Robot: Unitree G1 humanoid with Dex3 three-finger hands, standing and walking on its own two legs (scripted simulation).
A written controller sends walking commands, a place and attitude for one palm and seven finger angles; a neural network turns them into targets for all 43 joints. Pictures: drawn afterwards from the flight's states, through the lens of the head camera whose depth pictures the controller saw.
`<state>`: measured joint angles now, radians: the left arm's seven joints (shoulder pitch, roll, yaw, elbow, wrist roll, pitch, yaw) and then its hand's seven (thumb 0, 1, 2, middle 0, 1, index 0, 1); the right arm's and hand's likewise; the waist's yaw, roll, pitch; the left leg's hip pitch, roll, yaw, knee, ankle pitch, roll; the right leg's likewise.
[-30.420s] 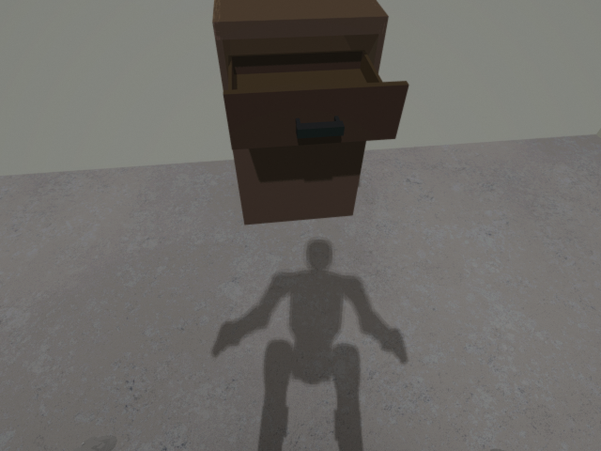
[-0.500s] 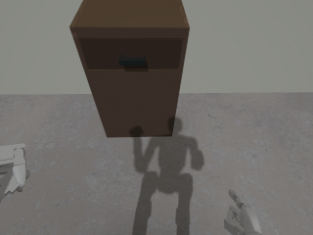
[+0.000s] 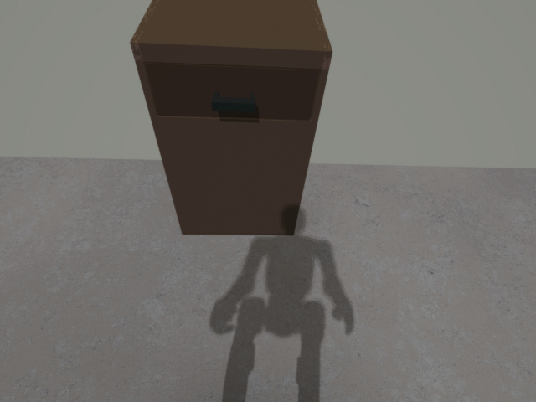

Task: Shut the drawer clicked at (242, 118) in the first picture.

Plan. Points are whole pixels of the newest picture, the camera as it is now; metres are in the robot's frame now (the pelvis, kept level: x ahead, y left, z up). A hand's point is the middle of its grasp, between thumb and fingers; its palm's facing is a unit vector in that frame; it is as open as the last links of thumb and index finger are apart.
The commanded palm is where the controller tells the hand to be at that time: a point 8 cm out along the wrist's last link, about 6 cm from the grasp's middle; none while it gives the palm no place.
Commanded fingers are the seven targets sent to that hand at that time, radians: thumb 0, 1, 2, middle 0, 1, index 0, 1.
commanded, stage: let the arm hang, fingers relaxed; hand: left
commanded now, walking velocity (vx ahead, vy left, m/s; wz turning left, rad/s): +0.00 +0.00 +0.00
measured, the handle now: (234, 99) +0.85 +0.13 -0.05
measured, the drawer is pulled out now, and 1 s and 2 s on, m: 0.00 0.00 0.00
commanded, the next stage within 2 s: look to check the result in 0.78 s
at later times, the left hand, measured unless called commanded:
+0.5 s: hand out of the picture -0.02 +0.17 -0.17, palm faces +0.01 -0.98 -0.19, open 7.1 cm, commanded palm none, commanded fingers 0.00 0.90 0.90 -0.20 -0.30 -0.20 -0.30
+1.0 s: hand out of the picture -0.01 +0.15 -0.17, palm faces +0.02 -0.98 -0.18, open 7.3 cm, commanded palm none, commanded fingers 0.00 0.90 0.90 -0.20 -0.30 -0.20 -0.30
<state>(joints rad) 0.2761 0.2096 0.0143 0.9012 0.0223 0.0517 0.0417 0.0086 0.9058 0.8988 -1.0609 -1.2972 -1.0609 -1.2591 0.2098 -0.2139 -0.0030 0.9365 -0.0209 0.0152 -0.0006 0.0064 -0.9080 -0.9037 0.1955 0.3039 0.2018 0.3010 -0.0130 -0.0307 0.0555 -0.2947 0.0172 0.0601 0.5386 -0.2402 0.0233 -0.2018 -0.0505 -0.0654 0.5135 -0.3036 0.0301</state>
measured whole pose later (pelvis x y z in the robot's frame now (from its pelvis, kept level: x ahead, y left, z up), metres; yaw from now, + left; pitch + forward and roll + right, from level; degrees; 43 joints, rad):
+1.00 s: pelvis +0.00 -0.01 +0.01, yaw -1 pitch -1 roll +0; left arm 0.29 0.13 0.01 1.14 0.01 0.00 0.03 0.00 0.91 0.90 -0.20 -0.30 -0.20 -0.30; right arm 0.30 -0.11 -0.03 1.15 -0.01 0.00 -0.03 0.00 -0.91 -0.90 0.19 0.30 0.20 0.30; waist -0.01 0.01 0.05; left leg -0.22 0.03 0.07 0.43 -0.19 0.00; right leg -0.14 -0.03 -0.06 0.43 -0.26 0.01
